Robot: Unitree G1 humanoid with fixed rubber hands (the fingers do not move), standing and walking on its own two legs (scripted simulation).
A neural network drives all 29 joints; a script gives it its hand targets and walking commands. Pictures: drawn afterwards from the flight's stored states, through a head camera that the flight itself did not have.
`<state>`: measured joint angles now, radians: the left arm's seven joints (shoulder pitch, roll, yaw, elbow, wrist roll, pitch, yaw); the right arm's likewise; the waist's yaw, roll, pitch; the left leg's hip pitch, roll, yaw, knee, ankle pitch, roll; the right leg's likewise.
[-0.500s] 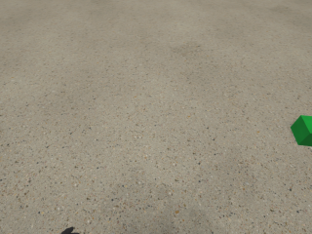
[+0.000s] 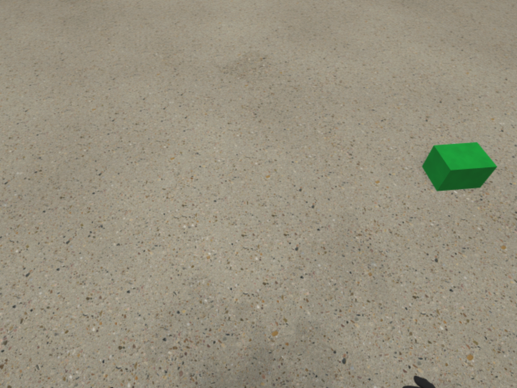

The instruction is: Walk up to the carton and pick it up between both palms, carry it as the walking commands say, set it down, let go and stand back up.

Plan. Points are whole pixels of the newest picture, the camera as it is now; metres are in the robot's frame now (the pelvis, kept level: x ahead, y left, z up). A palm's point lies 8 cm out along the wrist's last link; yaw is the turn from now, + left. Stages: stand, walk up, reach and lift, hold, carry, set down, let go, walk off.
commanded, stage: walk up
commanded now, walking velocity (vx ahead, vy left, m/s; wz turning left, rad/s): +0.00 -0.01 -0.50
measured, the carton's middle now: (457, 166) +1.23 -1.00 -0.69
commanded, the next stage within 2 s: none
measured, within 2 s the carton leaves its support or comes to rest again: neither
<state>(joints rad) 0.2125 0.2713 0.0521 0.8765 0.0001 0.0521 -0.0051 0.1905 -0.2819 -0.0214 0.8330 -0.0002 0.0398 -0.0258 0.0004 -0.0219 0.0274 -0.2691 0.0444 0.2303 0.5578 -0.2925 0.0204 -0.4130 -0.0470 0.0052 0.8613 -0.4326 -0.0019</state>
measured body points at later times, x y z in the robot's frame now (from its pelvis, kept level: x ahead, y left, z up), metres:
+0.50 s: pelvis +0.05 -0.05 +0.00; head +0.06 -0.06 +0.45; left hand +0.20 +0.19 -0.13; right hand +0.01 -0.34 -0.14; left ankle +0.00 +0.13 -0.73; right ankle +0.03 -0.17 -0.68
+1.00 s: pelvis +0.25 -0.17 -0.01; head +0.27 -0.15 +0.44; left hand +0.38 +0.06 -0.16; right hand +0.26 -0.47 -0.11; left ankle +0.35 -0.06 -0.73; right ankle +0.12 -0.22 -0.67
